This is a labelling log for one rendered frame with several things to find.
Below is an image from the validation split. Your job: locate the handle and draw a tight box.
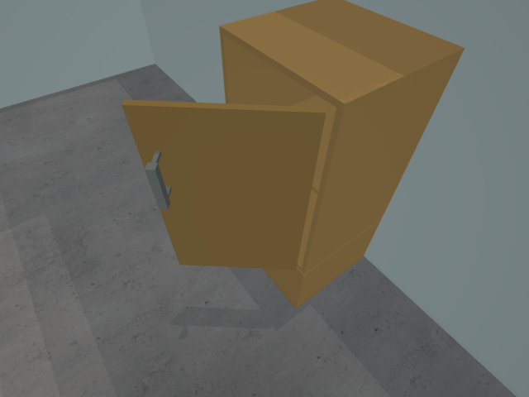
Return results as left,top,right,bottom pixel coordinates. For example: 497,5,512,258
145,151,172,210

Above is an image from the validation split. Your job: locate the cupboard door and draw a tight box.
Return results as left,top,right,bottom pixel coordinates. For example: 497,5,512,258
122,99,326,270

